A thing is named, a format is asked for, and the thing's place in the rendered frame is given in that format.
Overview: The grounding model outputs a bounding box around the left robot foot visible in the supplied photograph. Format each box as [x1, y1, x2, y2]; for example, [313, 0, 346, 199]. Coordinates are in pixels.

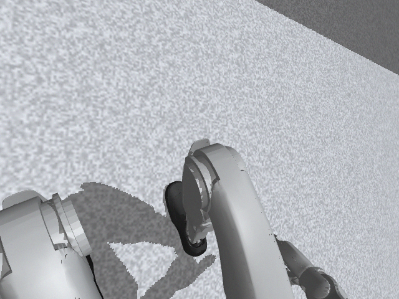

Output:
[86, 255, 103, 299]

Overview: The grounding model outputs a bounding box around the right robot foot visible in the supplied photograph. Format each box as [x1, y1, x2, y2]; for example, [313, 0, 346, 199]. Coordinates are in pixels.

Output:
[165, 181, 207, 257]

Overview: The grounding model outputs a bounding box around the right robot arm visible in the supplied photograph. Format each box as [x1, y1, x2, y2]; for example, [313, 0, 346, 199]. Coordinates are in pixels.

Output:
[299, 267, 349, 299]

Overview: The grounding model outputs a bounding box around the right robot hand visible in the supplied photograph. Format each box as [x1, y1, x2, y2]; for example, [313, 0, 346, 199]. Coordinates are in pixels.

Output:
[274, 234, 314, 286]

